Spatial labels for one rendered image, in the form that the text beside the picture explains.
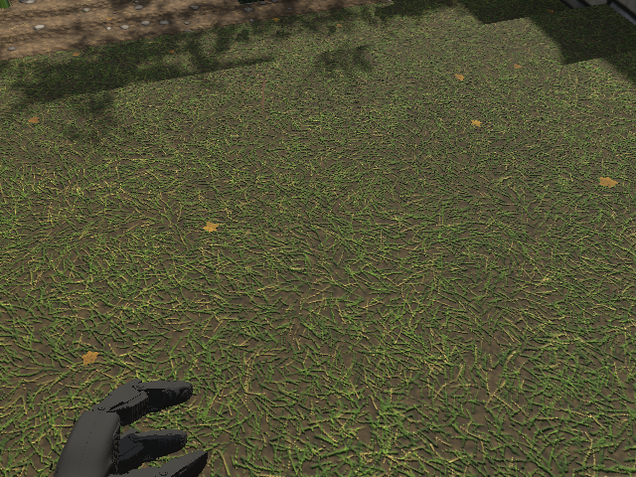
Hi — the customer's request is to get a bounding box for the left robot hand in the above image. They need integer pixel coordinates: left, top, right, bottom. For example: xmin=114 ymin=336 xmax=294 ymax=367
xmin=50 ymin=379 xmax=208 ymax=477

